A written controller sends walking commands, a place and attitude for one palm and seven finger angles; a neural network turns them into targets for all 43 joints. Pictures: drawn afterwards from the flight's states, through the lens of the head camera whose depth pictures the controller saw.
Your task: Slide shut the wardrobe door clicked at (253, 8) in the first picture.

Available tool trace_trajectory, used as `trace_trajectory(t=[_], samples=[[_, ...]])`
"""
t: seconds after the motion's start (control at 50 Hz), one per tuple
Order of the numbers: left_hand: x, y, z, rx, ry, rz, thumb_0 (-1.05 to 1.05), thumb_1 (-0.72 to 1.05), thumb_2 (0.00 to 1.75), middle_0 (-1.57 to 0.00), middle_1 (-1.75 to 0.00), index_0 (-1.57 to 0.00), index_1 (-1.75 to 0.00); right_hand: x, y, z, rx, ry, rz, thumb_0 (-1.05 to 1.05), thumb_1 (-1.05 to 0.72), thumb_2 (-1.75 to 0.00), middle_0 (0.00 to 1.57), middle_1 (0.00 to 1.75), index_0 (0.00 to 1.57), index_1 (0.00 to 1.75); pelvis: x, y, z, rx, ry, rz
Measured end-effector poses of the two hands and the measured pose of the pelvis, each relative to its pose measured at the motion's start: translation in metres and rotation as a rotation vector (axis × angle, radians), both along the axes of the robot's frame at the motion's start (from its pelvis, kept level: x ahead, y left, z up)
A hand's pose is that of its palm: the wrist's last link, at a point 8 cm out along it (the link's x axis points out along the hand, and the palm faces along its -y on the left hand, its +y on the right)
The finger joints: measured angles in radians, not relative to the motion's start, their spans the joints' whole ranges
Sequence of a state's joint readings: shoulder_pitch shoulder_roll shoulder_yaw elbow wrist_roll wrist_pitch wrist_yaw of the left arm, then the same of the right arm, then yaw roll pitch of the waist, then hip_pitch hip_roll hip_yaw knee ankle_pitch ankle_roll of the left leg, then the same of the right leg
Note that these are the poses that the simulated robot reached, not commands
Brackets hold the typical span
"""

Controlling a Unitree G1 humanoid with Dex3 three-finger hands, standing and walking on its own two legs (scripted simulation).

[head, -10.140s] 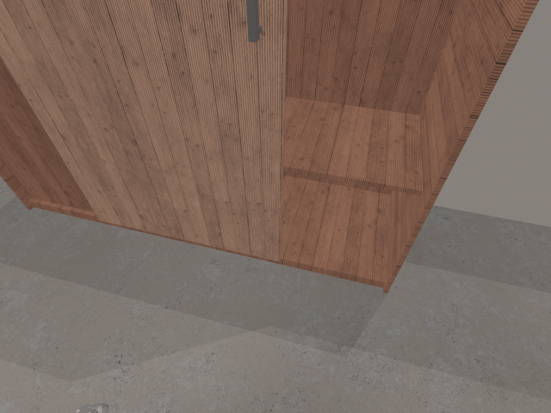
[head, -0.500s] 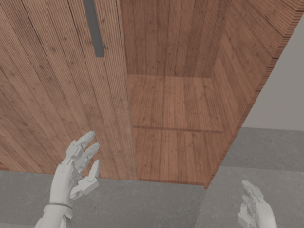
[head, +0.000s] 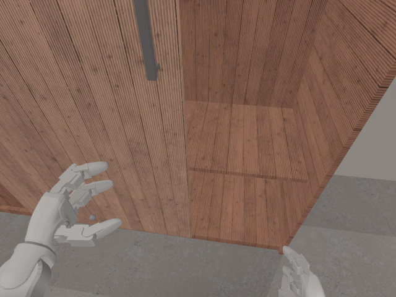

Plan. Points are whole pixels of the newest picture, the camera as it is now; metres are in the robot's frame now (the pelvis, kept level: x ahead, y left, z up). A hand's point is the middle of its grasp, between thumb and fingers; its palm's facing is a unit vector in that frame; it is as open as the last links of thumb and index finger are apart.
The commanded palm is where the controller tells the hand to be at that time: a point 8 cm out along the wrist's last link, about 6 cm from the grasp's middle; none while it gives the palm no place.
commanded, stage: raise the hand with hooked fingers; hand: left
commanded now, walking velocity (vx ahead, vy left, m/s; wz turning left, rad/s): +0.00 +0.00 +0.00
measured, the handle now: (149, 36) +0.53 +0.14 +0.29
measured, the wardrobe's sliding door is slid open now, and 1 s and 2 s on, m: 0.44 0.44 0.44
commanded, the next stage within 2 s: move the hooked fingers beside the handle in 1.28 s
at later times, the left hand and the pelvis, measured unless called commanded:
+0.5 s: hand (42, 154) +0.25 +0.25 +0.23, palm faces +0.06 -0.99 -0.16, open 13.7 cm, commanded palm +0.22 +0.29 +0.24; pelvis +0.01 -0.01 +0.02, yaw +0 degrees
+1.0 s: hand (24, 110) +0.29 +0.26 +0.28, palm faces +0.04 -0.98 -0.17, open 14.0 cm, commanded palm +0.25 +0.30 +0.29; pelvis +0.01 -0.02 +0.02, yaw +0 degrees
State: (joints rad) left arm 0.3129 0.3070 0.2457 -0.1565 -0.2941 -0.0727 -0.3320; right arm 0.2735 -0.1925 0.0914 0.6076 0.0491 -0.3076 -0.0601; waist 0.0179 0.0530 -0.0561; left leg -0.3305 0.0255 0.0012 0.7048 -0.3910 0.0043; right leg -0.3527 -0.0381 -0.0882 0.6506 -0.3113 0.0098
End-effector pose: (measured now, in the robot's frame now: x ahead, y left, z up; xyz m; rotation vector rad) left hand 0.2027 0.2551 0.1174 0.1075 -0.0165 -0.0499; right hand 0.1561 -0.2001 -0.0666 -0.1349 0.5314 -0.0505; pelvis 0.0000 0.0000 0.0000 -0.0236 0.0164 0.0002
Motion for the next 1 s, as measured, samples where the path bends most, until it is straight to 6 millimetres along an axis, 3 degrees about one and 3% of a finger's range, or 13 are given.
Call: trace_trajectory(t=[0.12,0.26,0.4,0.52,0.66,0.82,0.9,1.0], samples=[[0.003,0.017,0.03,0.004,-0.07,0.048,0.01,0.0,0.51,-0.27,-0.88,-0.26,-0.88,-0.007,-0.022,0.009,-0.053,-0.01,-0.026,0.01,-0.89,-0.9,0.21,0.3,0.2,0.3,0.004,0.001,0.007,0.004,-0.021,-0.007],[0.009,0.027,0.056,0.027,-0.108,0.058,0.0,-0.17,0.44,-0.28,-0.98,-0.27,-0.98,0.01,-0.039,0.027,-0.102,-0.073,-0.031,0.01,-0.9,-0.9,0.21,0.3,0.2,0.3,0.005,-0.001,0.013,0.007,-0.05,-0.002],[0.02,0.04,0.091,0.043,-0.153,0.083,0.0,-0.33,0.37,-0.29,-1.09,-0.29,-1.09,0.035,-0.033,0.04,-0.08,-0.135,0.004,0.01,-0.9,-0.9,0.2,0.3,0.2,0.3,0.005,-0.007,0.017,0.01,-0.071,0.002],[0.029,0.046,0.12,0.053,-0.166,0.087,0.0,-0.44,0.33,-0.3,-1.16,-0.29,-1.16,0.048,-0.023,0.04,-0.039,-0.133,0.045,0.01,-0.9,-0.9,0.21,0.3,0.2,0.3,0.006,-0.013,0.019,0.013,-0.075,0.007],[0.038,0.055,0.148,0.069,-0.169,0.096,-0.01,-0.49,0.3,-0.31,-1.19,-0.3,-1.19,0.051,-0.022,0.033,-0.018,-0.092,0.067,0.01,-0.9,-0.9,0.21,0.3,0.2,0.3,0.007,-0.018,0.02,0.015,-0.072,0.012],[0.05,0.065,0.182,0.093,-0.199,0.112,-0.01,-0.5,0.3,-0.31,-1.2,-0.3,-1.2,0.046,-0.034,0.026,-0.031,-0.051,0.051,0.01,-0.9,-0.9,0.21,0.3,0.2,0.3,0.006,-0.02,0.021,0.017,-0.068,0.014],[0.057,0.066,0.186,0.091,-0.19,0.101,-0.01,-0.5,0.3,-0.31,-1.2,-0.3,-1.2,0.043,-0.041,0.026,-0.034,-0.041,0.03,0.01,-0.9,-0.9,0.21,0.3,0.2,0.3,0.006,-0.019,0.021,0.019,-0.06,0.009],[0.06,0.063,0.171,0.064,-0.142,0.067,-0.01,-0.5,0.3,-0.31,-1.2,-0.3,-1.2,0.04,-0.047,0.026,-0.042,-0.035,0.008,0.01,-0.9,-0.9,0.21,0.3,0.2,0.3,0.006,-0.017,0.02,0.02,-0.056,0.001]])
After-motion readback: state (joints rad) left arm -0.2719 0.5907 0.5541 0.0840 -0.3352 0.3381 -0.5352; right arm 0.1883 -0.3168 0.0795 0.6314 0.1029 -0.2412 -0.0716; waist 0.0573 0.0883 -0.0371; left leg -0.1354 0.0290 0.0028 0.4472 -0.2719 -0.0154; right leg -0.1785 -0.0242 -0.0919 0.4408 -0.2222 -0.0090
